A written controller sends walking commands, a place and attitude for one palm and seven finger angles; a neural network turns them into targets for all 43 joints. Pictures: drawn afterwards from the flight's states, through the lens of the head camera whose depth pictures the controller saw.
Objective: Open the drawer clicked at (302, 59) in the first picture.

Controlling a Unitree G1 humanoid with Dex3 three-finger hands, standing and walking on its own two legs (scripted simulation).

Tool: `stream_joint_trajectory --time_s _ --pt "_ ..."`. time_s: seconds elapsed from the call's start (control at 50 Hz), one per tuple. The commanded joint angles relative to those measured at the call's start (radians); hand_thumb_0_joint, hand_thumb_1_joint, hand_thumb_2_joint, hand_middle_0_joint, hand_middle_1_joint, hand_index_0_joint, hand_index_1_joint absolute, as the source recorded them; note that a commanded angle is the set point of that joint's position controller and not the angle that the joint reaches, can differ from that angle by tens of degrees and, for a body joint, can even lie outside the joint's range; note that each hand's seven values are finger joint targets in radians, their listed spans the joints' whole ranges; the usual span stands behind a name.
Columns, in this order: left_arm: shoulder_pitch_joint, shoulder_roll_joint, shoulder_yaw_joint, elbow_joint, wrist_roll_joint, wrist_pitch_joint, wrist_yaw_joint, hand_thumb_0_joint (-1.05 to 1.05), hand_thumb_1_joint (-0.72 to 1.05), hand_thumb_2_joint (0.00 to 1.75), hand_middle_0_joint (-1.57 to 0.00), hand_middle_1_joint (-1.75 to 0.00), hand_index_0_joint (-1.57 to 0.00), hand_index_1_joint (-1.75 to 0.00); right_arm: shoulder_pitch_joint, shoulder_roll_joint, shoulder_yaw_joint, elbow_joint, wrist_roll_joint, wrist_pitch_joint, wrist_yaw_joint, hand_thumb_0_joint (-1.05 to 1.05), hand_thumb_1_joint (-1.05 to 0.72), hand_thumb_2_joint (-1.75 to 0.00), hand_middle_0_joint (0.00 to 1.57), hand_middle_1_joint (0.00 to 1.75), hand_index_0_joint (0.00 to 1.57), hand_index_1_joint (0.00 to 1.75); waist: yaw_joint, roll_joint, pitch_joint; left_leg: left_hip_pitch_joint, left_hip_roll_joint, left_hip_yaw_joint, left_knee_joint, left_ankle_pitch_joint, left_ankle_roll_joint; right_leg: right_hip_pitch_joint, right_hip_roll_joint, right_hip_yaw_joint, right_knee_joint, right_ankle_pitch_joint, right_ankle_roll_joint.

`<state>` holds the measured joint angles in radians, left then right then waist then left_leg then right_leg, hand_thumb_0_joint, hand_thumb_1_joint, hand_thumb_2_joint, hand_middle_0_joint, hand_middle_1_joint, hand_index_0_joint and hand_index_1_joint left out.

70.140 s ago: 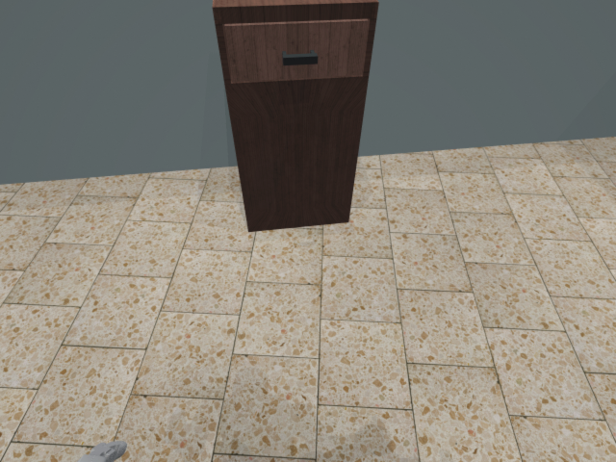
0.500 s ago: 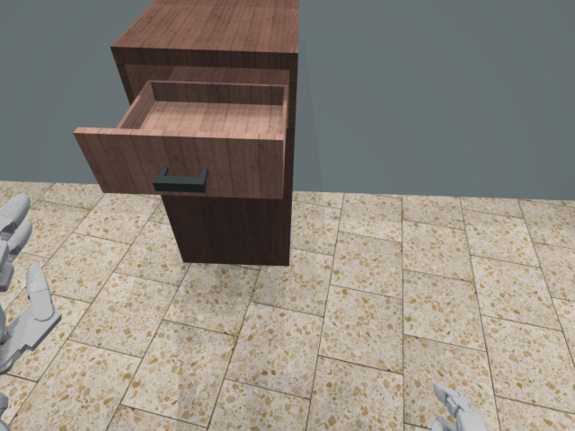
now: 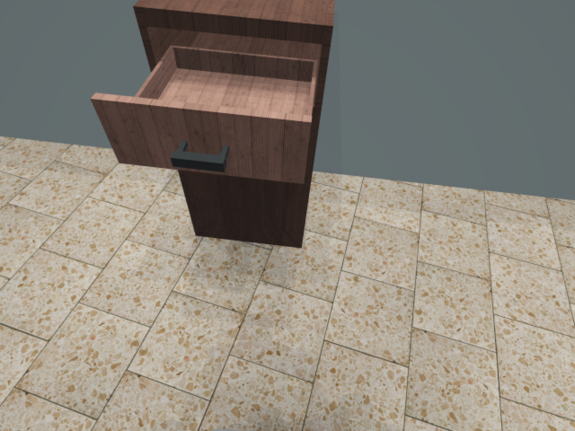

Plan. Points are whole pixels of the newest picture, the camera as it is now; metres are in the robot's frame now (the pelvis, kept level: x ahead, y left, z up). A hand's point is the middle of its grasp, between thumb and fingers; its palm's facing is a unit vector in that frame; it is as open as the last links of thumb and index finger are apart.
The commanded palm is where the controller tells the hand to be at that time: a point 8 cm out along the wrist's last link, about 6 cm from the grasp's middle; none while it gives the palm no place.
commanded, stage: let the arm hang, fingers relaxed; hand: left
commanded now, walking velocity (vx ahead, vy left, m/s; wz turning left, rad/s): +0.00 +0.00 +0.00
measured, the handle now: (201, 154) +0.58 +0.20 +0.01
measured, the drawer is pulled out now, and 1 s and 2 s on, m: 0.30 0.30 0.30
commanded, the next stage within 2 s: look to check the result in 0.70 s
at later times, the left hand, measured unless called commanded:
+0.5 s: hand out of the picture +0.04 +0.17 -0.16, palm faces +0.00 -0.98 -0.20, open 7.4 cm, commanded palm none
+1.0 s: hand out of the picture +0.04 +0.18 -0.16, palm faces -0.01 -0.98 -0.22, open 7.4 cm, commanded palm none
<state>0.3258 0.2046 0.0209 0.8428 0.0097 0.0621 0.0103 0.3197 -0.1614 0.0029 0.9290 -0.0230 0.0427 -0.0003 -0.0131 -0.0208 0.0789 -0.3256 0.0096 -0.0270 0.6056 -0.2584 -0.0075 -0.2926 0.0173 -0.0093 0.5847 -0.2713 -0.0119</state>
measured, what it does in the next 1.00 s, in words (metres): stands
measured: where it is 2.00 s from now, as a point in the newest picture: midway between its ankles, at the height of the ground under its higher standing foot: outside the picture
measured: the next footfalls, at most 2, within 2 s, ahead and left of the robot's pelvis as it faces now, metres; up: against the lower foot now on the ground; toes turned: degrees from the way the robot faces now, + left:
none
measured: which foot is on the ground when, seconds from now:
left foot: down 0.00-1.00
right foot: down 0.00-1.00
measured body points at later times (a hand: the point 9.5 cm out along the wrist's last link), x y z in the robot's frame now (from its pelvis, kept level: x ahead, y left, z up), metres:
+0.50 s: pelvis +0.02 +0.00 +0.01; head +0.03 -0.01 +0.46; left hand +0.04 +0.22 -0.14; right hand +0.02 -0.22 -0.15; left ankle +0.04 +0.12 -0.73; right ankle +0.03 -0.12 -0.73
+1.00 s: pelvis +0.03 +0.00 +0.02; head +0.05 -0.01 +0.46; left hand +0.04 +0.23 -0.14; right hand +0.01 -0.22 -0.15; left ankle +0.04 +0.12 -0.73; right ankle +0.03 -0.12 -0.73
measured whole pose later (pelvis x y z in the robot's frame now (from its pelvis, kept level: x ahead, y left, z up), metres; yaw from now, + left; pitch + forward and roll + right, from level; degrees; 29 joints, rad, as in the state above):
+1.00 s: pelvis +0.03 +0.00 +0.02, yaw -2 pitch -2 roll +0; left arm 0.24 0.17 0.02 1.12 0.01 0.01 0.03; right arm 0.27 -0.15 -0.02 1.12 -0.01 0.01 -0.03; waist -0.01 0.01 0.08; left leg -0.17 0.02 0.01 0.40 -0.20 -0.01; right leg -0.16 0.02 0.03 0.41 -0.21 -0.01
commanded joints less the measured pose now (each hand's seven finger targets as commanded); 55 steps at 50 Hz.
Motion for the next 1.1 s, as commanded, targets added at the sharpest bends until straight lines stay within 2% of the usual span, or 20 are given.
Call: stream_joint_trajectory --time_s 0.0,0.02,0.04,0.08,0.1,0.14,0.2,0.32,0.38,0.4,0.5,0.56,0.64,0.78,0.88,1.0,1.04,1.08 --pt "0.037 0.1 0.029 0.022 -0.001 -0.052 0.004 0.0 0.9 0.9 -0.2 -0.3 -0.2 -0.3 -0.016 -0.137 -0.032 -0.03 0.005 -0.049 -0.025 0.0 -0.9 -0.9 0.2 0.3 0.2 0.3 0.033 0.166 -0.113 0.004 0.113 -0.16 -0.303 -0.089 0.069 0.126 -0.043 0.054 -0.13 0.031 -0.026" --pt "0.042 0.095 0.024 0.049 -0.002 -0.056 0.004 0.0 0.9 0.9 -0.2 -0.3 -0.2 -0.3 -0.007 -0.138 -0.032 -0.016 0.008 -0.052 -0.027 0.0 -0.9 -0.9 0.2 0.3 0.2 0.3 0.033 0.138 -0.131 0.032 0.102 -0.137 -0.288 -0.038 0.064 0.139 -0.052 0.062 -0.146 0.066 -0.028" --pt "0.038 0.094 0.023 0.07 -0.001 -0.058 0.006 0.0 0.9 0.9 -0.2 -0.3 -0.2 -0.3 0.001 -0.131 -0.032 -0.003 0.011 -0.053 -0.029 0.0 -0.9 -0.9 0.2 0.3 0.2 0.3 0.029 0.096 -0.123 0.058 0.099 -0.12 -0.276 0.02 0.06 0.13 -0.059 0.064 -0.157 0.087 -0.032" --pt "0.031 0.09 0.018 0.108 -0.002 -0.06 0.01 0.0 0.9 0.9 -0.2 -0.3 -0.2 -0.3 0.031 -0.114 -0.028 0.033 0.014 -0.054 -0.032 0.0 -0.9 -0.9 0.2 0.3 0.2 0.3 0.02 0.058 -0.113 0.095 0.088 -0.092 -0.26 0.084 0.055 0.119 -0.076 0.07 -0.184 0.109 -0.032" --pt "0.032 0.091 0.015 0.126 -0.002 -0.061 0.011 0.0 0.9 0.9 -0.2 -0.3 -0.2 -0.3 0.037 -0.11 -0.028 0.047 0.015 -0.053 -0.033 0.0 -0.9 -0.9 0.2 0.3 0.2 0.3 0.016 0.065 -0.105 0.112 0.084 -0.078 -0.255 0.092 0.051 0.107 -0.081 0.077 -0.196 0.106 -0.033" --pt "0.034 0.09 0.013 0.156 -0.002 -0.064 0.016 0.0 0.9 0.9 -0.2 -0.3 -0.2 -0.3 0.05 -0.1 -0.028 0.071 0.017 -0.05 -0.033 0.0 -0.9 -0.9 0.2 0.3 0.2 0.3 0.013 0.036 -0.078 0.131 0.08 -0.062 -0.248 0.119 0.047 0.09 -0.085 0.082 -0.212 0.118 -0.037" --pt "0.025 0.092 0.009 0.19 -0.001 -0.061 0.02 0.0 0.9 0.9 -0.2 -0.3 -0.2 -0.3 0.055 -0.093 -0.027 0.101 0.017 -0.043 -0.033 0.0 -0.9 -0.9 0.2 0.3 0.2 0.3 0.006 0.012 -0.022 0.122 0.077 -0.054 -0.261 0.078 0.042 0.061 -0.089 0.087 -0.235 0.07 -0.034" --pt "0.022 0.083 0.005 0.231 0.0 -0.063 0.024 0.0 0.9 0.9 -0.2 -0.3 -0.2 -0.3 0.034 -0.088 -0.028 0.135 0.015 -0.043 -0.033 0.0 -0.9 -0.9 0.2 0.3 0.2 0.3 0.006 0.014 0.013 0.134 0.074 -0.042 -0.272 0.055 0.038 0.039 -0.088 0.097 -0.253 0.044 -0.03" --pt "0.009 0.079 0.008 0.237 0.002 -0.065 0.026 0.0 0.9 0.9 -0.2 -0.3 -0.2 -0.3 0.03 -0.081 -0.029 0.147 0.013 -0.044 -0.032 0.0 -0.9 -0.9 0.2 0.3 0.2 0.3 0.005 0.0 0.009 0.139 0.073 -0.042 -0.273 0.07 0.037 0.046 -0.086 0.102 -0.253 0.054 -0.029" --pt "0.006 0.076 0.008 0.239 0.002 -0.066 0.026 0.0 0.9 0.9 -0.2 -0.3 -0.2 -0.3 0.022 -0.082 -0.029 0.15 0.014 -0.045 -0.033 0.0 -0.9 -0.9 0.2 0.3 0.2 0.3 0.006 0.018 0.014 0.139 0.073 -0.037 -0.273 0.075 0.036 0.043 -0.088 0.103 -0.254 0.06 -0.028" --pt "-0.009 0.076 0.013 0.242 0.001 -0.069 0.026 0.0 0.9 0.9 -0.2 -0.3 -0.2 -0.3 0.011 -0.076 -0.028 0.154 0.013 -0.048 -0.034 0.0 -0.9 -0.9 0.2 0.3 0.2 0.3 0.007 0.024 -0.001 0.146 0.071 -0.029 -0.265 0.103 0.03 0.062 -0.091 0.106 -0.258 0.085 -0.029" --pt "-0.014 0.077 0.015 0.246 0.002 -0.069 0.026 0.0 0.9 0.9 -0.2 -0.3 -0.2 -0.3 0.007 -0.073 -0.029 0.157 0.012 -0.047 -0.036 0.0 -0.9 -0.9 0.2 0.3 0.2 0.3 0.008 0.067 0.002 0.149 0.073 -0.028 -0.263 0.115 0.028 0.066 -0.092 0.107 -0.259 0.102 -0.031" --pt "-0.021 0.082 0.017 0.246 0.001 -0.071 0.026 0.0 0.9 0.9 -0.2 -0.3 -0.2 -0.3 0.008 -0.08 -0.034 0.156 0.014 -0.046 -0.036 0.0 -0.9 -0.9 0.2 0.3 0.2 0.3 0.008 0.018 -0.009 0.162 0.074 -0.028 -0.26 0.117 0.028 0.069 -0.09 0.106 -0.263 0.104 -0.031" --pt "-0.034 0.083 0.02 0.245 0.0 -0.07 0.025 0.0 0.9 0.9 -0.2 -0.3 -0.2 -0.3 0.016 -0.081 -0.036 0.163 0.011 -0.044 -0.037 0.0 -0.9 -0.9 0.2 0.3 0.2 0.3 0.004 0.028 -0.009 0.159 0.076 -0.026 -0.266 0.099 0.026 0.076 -0.09 0.109 -0.274 0.076 -0.032" --pt "-0.034 0.084 0.024 0.247 -0.001 -0.072 0.026 0.0 0.9 0.9 -0.2 -0.3 -0.2 -0.3 0.014 -0.085 -0.038 0.163 0.012 -0.05 -0.039 0.0 -0.9 -0.9 0.2 0.3 0.2 0.3 0.006 0.031 -0.037 0.177 0.082 -0.03 -0.266 0.142 0.03 0.097 -0.091 0.102 -0.259 0.129 -0.032" --pt "-0.041 0.084 0.024 0.25 0.0 -0.071 0.026 0.0 0.9 0.9 -0.2 -0.3 -0.2 -0.3 0.002 -0.093 -0.038 0.163 0.012 -0.05 -0.041 0.0 -0.9 -0.9 0.2 0.3 0.2 0.3 0.006 0.04 -0.009 0.173 0.085 -0.03 -0.276 0.135 0.029 0.086 -0.089 0.103 -0.26 0.128 -0.031" --pt "-0.036 0.09 0.026 0.248 0.002 -0.074 0.026 0.0 0.9 0.9 -0.2 -0.3 -0.2 -0.3 -0.003 -0.1 -0.041 0.16 0.013 -0.05 -0.04 0.0 -0.9 -0.9 0.2 0.3 0.2 0.3 0.008 0.025 -0.018 0.186 0.086 -0.029 -0.273 0.143 0.03 0.084 -0.089 0.102 -0.263 0.13 -0.031" --pt "-0.044 0.09 0.025 0.25 0.001 -0.072 0.025 0.0 0.9 0.9 -0.2 -0.3 -0.2 -0.3 -0.005 -0.1 -0.039 0.161 0.012 -0.051 -0.041 0.0 -0.9 -0.9 0.2 0.3 0.2 0.3 0.005 0.04 -0.018 0.181 0.086 -0.031 -0.277 0.135 0.03 0.09 -0.09 0.103 -0.263 0.127 -0.029"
